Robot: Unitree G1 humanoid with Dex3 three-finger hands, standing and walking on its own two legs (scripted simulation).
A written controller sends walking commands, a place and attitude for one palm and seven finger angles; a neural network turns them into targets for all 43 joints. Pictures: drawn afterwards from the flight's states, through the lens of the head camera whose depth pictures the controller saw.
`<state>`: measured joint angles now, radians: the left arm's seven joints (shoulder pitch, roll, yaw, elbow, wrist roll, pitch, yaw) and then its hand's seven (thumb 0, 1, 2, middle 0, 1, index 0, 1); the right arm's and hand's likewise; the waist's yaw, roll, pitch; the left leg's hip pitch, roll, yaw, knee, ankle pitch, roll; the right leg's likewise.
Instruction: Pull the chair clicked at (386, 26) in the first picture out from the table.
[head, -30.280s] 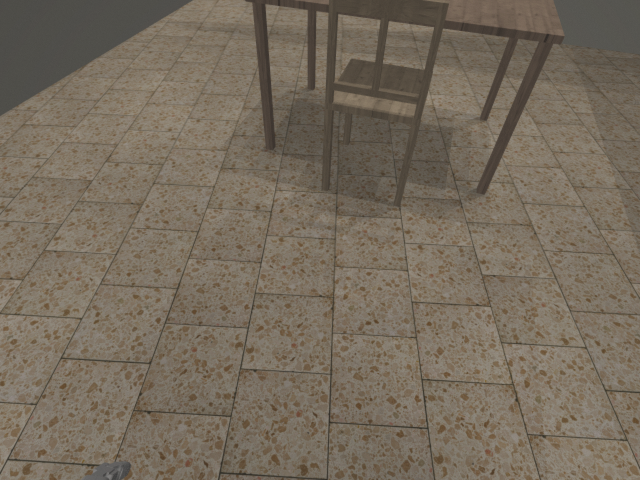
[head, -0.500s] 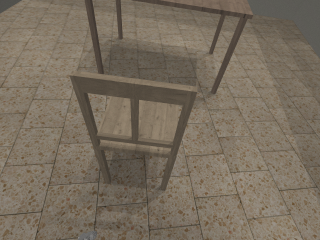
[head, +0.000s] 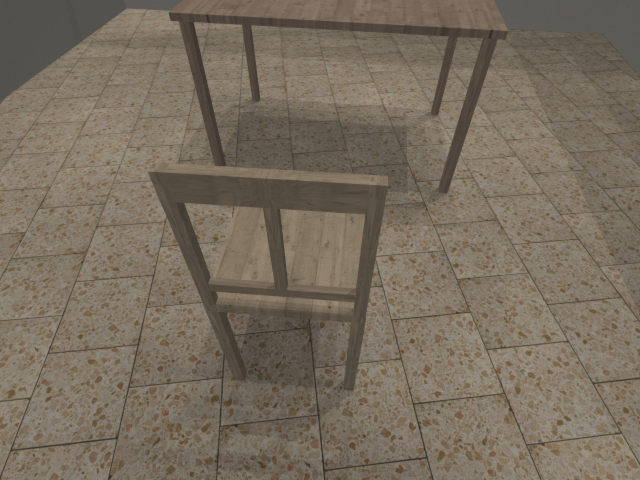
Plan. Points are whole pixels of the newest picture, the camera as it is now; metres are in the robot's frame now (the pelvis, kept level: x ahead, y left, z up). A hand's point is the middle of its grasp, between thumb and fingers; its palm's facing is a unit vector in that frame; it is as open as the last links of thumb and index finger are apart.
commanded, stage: let the arm hang, fingers relaxed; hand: left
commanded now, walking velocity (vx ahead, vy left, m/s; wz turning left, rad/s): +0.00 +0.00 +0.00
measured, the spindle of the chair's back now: (277, 250) +0.54 +0.12 -0.11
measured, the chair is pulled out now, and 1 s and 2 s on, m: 0.80 0.80 0.80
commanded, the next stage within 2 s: look to check the result in 0.24 s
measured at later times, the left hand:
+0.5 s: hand out of the picture -0.01 +0.16 -0.17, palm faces +0.03 -0.98 -0.19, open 7.4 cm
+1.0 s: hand out of the picture +0.00 +0.15 -0.17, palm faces +0.03 -0.98 -0.18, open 7.3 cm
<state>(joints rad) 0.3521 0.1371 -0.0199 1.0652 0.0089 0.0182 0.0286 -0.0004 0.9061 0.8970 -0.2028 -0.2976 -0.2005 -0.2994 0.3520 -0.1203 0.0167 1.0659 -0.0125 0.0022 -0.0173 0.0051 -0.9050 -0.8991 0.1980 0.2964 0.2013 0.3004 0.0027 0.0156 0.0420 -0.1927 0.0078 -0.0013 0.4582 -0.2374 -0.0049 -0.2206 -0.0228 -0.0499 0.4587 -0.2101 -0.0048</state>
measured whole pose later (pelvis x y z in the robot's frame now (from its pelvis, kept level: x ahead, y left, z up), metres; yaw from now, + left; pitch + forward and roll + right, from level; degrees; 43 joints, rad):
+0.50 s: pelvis +0.00 +0.00 +0.00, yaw +0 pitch -1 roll +0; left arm 0.32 0.13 -0.01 1.07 0.01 0.01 0.04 0.00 0.91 0.90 -0.20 -0.30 -0.20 -0.30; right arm 0.36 -0.10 0.01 1.08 -0.01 -0.01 -0.03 0.00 -0.91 -0.90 0.20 0.30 0.20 0.30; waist 0.00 0.01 0.05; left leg -0.21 0.01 0.00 0.46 -0.24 -0.01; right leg -0.24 -0.02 -0.05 0.47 -0.21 -0.01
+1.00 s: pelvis +0.01 -0.01 +0.00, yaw +0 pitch -1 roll +0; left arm 0.31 0.12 -0.01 1.07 0.01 0.01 0.03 0.00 0.91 0.90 -0.20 -0.30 -0.20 -0.30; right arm 0.33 -0.11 0.01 1.08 -0.01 -0.01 -0.03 0.00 -0.91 -0.90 0.20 0.30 0.20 0.30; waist 0.00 0.01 0.06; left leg -0.18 0.01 0.00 0.44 -0.24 -0.01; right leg -0.22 -0.02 -0.05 0.46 -0.22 -0.01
